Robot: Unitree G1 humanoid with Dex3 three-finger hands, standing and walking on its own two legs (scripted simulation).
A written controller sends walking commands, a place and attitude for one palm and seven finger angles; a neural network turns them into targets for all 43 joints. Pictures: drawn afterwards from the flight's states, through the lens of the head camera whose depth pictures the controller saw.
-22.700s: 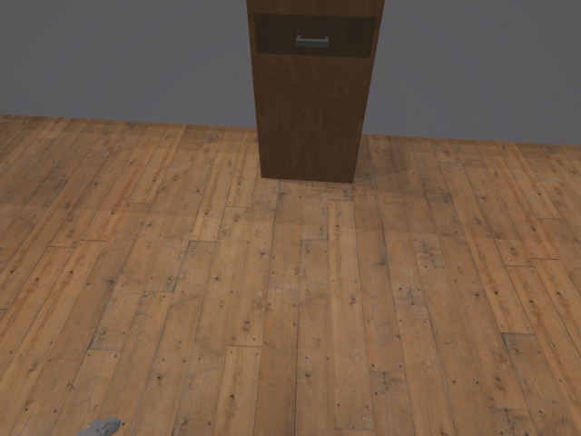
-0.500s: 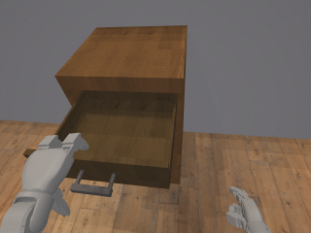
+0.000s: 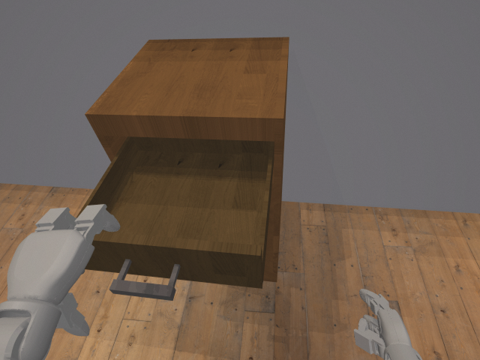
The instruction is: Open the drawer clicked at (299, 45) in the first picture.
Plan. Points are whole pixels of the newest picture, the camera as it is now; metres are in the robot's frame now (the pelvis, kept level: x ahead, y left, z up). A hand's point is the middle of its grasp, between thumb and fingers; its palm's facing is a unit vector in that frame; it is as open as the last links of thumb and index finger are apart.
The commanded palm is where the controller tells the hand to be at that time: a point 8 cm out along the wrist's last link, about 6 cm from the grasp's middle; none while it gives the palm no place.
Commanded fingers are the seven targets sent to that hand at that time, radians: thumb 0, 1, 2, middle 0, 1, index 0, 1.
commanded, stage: draw the hand back to the body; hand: left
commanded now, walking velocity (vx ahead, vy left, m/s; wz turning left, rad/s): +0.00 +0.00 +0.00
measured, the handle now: (146, 278) +0.25 +0.24 -0.05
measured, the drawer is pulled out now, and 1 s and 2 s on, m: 0.30 0.30 0.30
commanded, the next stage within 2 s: step back with the hand held close in 1.02 s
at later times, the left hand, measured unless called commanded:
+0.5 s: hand (100, 241) +0.21 +0.22 +0.16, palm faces +0.37 -0.83 -0.42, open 11.5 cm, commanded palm +0.16 +0.27 +0.17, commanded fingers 0.00 0.38 0.68 -0.24 -0.64 -0.24 -0.64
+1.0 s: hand (87, 248) +0.20 +0.23 +0.16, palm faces +0.42 -0.81 -0.42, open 7.6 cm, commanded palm +0.15 +0.27 +0.18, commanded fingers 0.00 0.90 0.90 -0.20 -0.30 -0.20 -0.30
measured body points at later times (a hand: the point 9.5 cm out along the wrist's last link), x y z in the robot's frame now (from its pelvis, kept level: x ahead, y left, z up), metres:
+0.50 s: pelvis +0.02 -0.01 +0.00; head +0.02 -0.03 +0.45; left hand +0.19 +0.27 +0.18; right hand +0.22 -0.22 -0.08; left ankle -0.01 +0.13 -0.74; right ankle +0.01 -0.14 -0.74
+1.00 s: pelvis +0.02 -0.01 +0.00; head +0.02 -0.03 +0.45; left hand +0.17 +0.28 +0.18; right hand +0.23 -0.21 -0.08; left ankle -0.01 +0.13 -0.74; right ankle +0.01 -0.14 -0.74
